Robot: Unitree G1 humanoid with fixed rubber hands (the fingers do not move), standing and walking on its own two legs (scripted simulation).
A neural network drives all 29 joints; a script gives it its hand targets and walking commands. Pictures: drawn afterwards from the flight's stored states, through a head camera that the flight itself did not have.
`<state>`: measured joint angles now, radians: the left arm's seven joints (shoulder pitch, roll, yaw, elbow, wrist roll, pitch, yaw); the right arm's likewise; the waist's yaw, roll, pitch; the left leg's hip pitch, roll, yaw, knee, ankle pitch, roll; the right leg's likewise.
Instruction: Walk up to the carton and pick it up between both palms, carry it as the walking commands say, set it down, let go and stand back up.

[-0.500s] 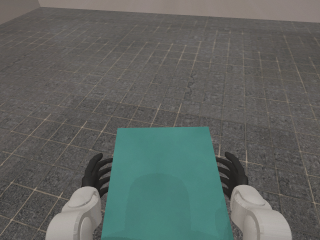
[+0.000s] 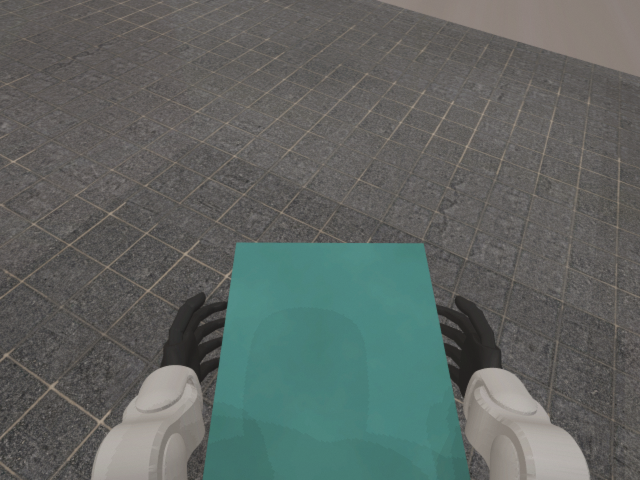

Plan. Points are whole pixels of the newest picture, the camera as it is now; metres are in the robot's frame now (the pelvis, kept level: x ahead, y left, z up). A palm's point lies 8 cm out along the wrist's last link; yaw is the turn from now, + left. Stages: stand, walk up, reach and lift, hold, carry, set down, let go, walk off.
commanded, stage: carry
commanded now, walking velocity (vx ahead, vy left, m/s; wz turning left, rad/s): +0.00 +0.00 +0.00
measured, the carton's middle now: (328, 377) +0.25 +0.01 +0.00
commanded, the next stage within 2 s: none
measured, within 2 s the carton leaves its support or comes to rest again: neither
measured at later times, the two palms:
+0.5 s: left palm (243, 233) +0.40 +0.13 +0.09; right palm (466, 253) +0.41 -0.17 +0.07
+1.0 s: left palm (178, 216) +0.43 +0.22 +0.07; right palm (397, 227) +0.45 -0.08 +0.07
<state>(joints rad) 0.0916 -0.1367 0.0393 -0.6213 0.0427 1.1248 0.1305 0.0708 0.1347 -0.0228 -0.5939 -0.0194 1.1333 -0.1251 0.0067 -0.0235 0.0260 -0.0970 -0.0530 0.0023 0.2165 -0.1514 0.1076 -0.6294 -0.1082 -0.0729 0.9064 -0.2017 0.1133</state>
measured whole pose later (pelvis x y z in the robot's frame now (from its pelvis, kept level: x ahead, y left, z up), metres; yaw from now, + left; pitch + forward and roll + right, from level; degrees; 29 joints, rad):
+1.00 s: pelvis +0.20 +0.05 -0.02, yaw +4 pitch +2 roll +0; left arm 0.00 -0.13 0.07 -0.52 0.02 1.20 0.14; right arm 0.03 0.13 -0.04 -0.54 -0.04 1.18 -0.14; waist 0.01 0.00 -0.06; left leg -0.29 -0.01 0.11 0.48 -0.22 0.05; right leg -0.30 -0.11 -0.20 0.50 -0.23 0.02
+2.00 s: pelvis +0.20 +0.02 -0.02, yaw +3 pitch +2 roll +0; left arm -0.06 -0.13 0.10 -0.24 0.06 1.01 0.11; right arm -0.04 0.13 -0.07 -0.28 -0.08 1.04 -0.12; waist -0.01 0.00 -0.11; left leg -0.30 0.04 0.10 0.47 -0.21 0.01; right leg -0.30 -0.06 -0.21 0.48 -0.21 -0.03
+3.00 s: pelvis +0.20 +0.05 -0.02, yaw +3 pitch +2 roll +0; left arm -0.07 -0.13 0.11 -0.09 0.08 0.87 0.09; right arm -0.03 0.13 -0.07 -0.13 -0.11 0.88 -0.11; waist -0.01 -0.01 -0.10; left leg -0.30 0.00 0.12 0.48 -0.22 0.04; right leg -0.30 -0.09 -0.19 0.48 -0.21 0.01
